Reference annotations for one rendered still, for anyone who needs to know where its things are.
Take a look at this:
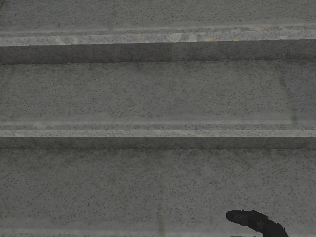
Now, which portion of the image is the right robot hand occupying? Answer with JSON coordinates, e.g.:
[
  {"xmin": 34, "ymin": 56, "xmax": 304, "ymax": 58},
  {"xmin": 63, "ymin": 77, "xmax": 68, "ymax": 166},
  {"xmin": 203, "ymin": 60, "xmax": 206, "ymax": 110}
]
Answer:
[{"xmin": 226, "ymin": 209, "xmax": 288, "ymax": 237}]

